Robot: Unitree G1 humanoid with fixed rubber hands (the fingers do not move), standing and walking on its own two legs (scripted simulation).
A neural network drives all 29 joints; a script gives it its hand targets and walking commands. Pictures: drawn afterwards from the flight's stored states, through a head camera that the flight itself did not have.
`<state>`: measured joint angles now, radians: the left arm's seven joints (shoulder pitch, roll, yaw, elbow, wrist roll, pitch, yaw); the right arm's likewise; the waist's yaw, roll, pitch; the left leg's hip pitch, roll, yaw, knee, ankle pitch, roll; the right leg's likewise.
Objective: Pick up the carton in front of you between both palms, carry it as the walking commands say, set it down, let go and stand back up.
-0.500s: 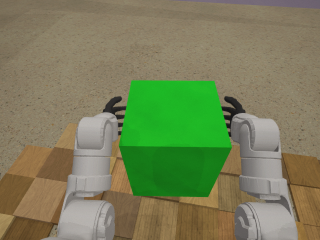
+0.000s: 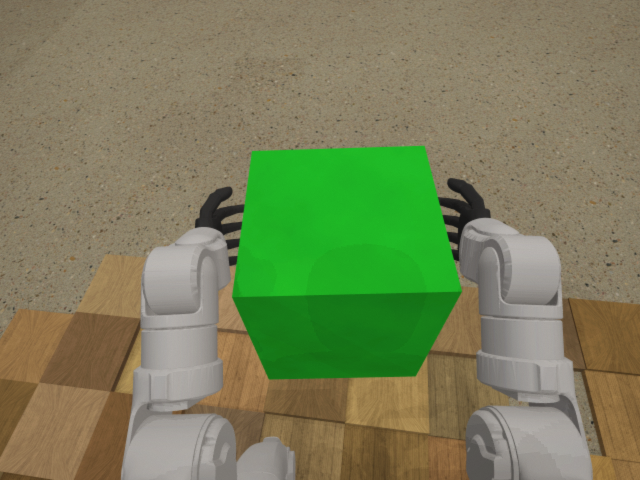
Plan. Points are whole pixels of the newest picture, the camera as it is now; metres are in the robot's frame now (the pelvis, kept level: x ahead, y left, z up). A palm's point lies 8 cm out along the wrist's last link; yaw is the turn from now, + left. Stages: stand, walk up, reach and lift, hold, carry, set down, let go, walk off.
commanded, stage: carry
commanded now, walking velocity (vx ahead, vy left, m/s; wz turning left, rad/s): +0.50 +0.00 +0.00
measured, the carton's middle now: (340, 272) +0.36 +0.00 +0.02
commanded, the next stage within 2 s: none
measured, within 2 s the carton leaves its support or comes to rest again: neither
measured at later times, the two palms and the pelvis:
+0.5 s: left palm (265, 63) +0.67 +0.12 +0.13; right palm (461, 64) +0.66 -0.18 +0.13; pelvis +0.30 -0.01 -0.01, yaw +0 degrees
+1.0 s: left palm out of the picture +1.00 +0.13 +0.10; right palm out of the picture +1.00 -0.17 +0.11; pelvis +0.64 -0.02 -0.01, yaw -1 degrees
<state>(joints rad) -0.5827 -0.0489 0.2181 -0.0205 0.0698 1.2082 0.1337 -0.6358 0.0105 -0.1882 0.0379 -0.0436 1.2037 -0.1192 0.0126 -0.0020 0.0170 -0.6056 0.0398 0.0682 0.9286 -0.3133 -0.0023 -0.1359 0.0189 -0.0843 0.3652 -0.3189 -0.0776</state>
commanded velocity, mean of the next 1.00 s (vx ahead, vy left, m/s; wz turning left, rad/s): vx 0.50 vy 0.00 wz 0.00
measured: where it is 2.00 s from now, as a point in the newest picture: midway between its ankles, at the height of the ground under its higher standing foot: (342, 187)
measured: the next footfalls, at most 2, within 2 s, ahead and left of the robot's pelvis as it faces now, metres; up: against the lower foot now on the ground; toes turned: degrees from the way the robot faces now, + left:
left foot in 0.14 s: +0.25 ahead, +0.11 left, +0.00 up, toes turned +6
right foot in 0.52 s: +0.48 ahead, -0.11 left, +0.00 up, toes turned -7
